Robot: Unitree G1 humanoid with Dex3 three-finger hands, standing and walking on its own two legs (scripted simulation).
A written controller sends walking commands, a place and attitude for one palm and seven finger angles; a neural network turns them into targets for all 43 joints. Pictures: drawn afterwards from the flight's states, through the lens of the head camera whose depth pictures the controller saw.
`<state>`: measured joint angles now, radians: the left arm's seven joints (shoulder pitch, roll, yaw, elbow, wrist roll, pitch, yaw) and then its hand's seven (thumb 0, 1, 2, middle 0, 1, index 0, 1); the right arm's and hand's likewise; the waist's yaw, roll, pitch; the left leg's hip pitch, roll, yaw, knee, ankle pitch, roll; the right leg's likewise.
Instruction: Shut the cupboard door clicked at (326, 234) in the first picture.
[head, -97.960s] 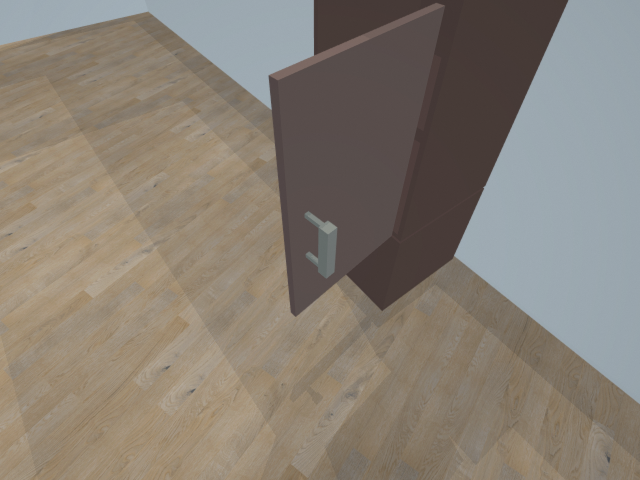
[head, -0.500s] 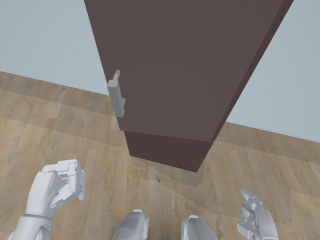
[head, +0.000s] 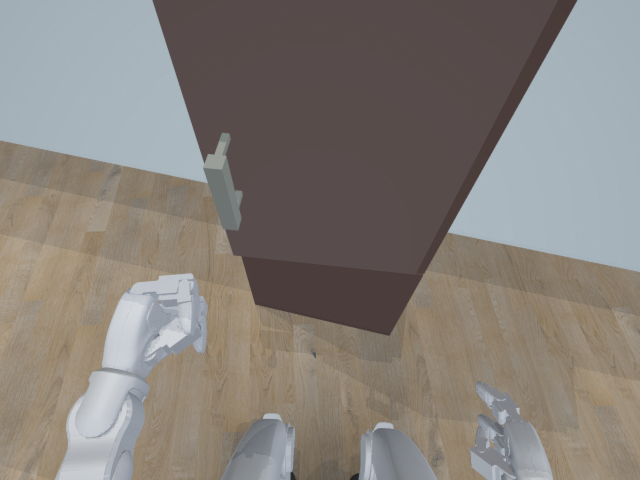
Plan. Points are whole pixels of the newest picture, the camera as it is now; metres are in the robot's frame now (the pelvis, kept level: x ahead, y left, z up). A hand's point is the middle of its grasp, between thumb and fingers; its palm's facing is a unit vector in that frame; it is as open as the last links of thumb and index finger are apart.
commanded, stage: bring the fist close to the handle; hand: left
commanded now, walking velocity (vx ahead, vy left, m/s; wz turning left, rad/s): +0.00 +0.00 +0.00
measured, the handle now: (228, 183) +0.49 +0.16 +0.04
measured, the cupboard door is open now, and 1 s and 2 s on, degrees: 7 7 0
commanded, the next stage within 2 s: push the door shut along its arc in 1.00 s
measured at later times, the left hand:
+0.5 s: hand (233, 273) +0.35 +0.13 +0.04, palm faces -0.11 -0.99 -0.03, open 3.1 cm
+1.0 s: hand (237, 255) +0.38 +0.13 +0.04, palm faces -0.05 -1.00 -0.02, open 3.1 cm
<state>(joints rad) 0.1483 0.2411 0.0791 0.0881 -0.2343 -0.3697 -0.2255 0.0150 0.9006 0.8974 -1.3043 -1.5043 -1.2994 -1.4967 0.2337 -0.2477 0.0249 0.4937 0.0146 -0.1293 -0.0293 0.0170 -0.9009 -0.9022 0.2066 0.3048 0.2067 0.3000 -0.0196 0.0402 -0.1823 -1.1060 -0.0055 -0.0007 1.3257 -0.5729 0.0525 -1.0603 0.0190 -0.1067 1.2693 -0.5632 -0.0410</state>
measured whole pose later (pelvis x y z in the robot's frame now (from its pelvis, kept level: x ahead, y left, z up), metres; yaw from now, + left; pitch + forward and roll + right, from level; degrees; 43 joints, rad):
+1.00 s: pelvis +0.01 -0.01 +0.01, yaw +0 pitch +21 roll -1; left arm -0.29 0.19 0.11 0.61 -0.16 -0.52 -0.12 0.01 0.90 0.90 -1.30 -1.50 -1.30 -1.50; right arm 0.27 -0.25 0.00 0.59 0.01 0.00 0.01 0.01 -0.90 -0.90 0.21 0.30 0.21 0.30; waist -0.05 0.02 -0.17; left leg -1.07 -0.01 0.03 1.24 -0.54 0.04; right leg -1.05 0.02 -0.07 1.22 -0.54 -0.05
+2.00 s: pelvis -0.02 +0.01 -0.01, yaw +1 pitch +25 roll -4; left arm -0.88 0.34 0.11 1.15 -0.14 -0.51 -0.29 0.01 0.90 0.90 -1.40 -1.50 -1.38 -1.50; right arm 0.32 -0.27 0.01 0.67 0.00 0.00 0.00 0.01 -0.90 -0.90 0.21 0.30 0.21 0.30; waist -0.12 0.04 -0.16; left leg -1.27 -0.03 -0.01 1.35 -0.52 0.07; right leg -1.21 -0.01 -0.12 1.29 -0.52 -0.02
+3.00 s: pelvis +0.02 -0.02 +0.02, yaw +1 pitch +22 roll -1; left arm -0.27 0.15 0.04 0.60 -0.12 -0.56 -0.09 0.01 0.90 0.90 -1.31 -1.50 -1.30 -1.50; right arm 0.19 -0.26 -0.03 0.56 0.00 0.01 0.03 0.01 -0.90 -0.90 0.20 0.30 0.20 0.30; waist -0.04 0.01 -0.17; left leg -1.05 -0.01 0.01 1.22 -0.55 0.03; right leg -1.03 0.02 -0.09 1.20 -0.56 -0.06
